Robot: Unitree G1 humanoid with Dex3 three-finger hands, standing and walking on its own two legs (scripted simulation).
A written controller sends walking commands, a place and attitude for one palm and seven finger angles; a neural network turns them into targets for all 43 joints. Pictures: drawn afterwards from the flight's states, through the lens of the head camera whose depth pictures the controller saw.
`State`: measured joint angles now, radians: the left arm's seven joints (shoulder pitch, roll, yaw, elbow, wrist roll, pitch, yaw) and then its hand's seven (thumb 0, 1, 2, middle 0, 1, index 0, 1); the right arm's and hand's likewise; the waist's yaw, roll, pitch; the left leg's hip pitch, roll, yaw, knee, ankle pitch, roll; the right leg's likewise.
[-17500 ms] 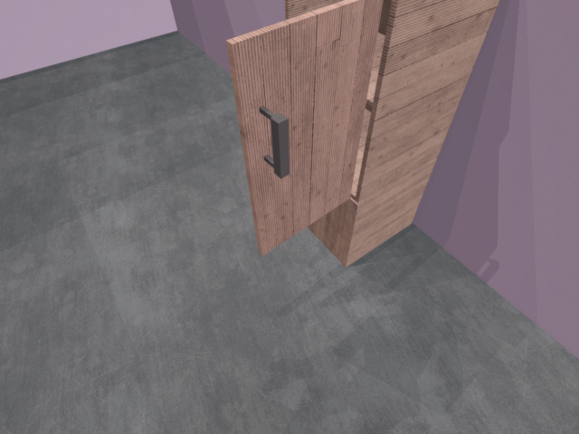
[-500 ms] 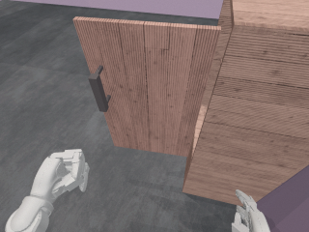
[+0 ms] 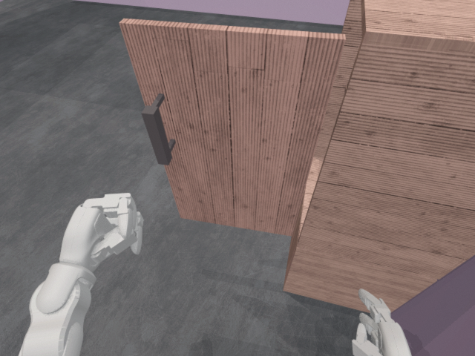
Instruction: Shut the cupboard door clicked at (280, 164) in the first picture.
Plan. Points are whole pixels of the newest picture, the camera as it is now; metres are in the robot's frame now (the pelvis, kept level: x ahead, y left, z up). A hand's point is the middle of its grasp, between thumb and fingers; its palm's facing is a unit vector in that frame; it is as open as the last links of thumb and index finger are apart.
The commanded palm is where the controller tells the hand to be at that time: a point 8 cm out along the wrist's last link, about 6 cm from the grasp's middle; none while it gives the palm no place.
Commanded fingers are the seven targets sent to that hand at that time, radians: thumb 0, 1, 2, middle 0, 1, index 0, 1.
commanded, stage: bring the fist close to the handle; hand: left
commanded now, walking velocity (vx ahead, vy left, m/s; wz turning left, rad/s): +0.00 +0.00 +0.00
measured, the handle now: (162, 130) +0.51 +0.19 +0.09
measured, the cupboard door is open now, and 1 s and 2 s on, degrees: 94 93 79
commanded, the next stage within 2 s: push the door shut along its arc in 1.16 s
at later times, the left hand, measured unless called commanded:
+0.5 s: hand (154, 192) +0.35 +0.17 +0.09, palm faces -0.13 -0.99 -0.04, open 3.1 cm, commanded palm +0.35 +0.22 +0.09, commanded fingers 0.00 0.90 0.90 -1.30 -1.50 -1.30 -1.50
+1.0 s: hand (158, 160) +0.42 +0.18 +0.09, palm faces -0.11 -0.99 -0.02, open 3.2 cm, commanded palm +0.40 +0.23 +0.09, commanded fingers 0.00 0.90 0.90 -1.30 -1.50 -1.30 -1.50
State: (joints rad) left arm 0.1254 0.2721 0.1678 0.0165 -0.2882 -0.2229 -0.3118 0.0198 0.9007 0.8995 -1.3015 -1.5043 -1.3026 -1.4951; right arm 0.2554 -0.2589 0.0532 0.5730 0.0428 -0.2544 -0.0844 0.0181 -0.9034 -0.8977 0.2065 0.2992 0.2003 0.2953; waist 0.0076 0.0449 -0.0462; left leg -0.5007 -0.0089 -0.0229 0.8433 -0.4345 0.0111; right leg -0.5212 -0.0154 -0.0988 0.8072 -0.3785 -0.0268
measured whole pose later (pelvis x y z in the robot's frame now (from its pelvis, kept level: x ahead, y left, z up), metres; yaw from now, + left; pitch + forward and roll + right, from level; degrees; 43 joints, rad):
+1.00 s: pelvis +0.01 +0.00 +0.01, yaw -3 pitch +10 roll +0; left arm -0.47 0.37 0.32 0.76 -0.23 -0.30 -0.36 0.03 0.90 0.90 -1.30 -1.50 -1.30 -1.49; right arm 0.36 -0.28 0.01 0.63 0.04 -0.06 -0.06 0.02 -0.91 -0.90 0.21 0.30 0.20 0.29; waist -0.07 0.02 -0.07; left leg -0.54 0.01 0.03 0.77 -0.41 0.01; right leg -0.59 0.01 -0.05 0.76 -0.35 -0.03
